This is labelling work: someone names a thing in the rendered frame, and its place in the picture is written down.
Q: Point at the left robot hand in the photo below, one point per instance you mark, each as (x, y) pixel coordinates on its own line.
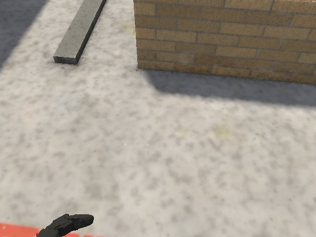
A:
(65, 224)

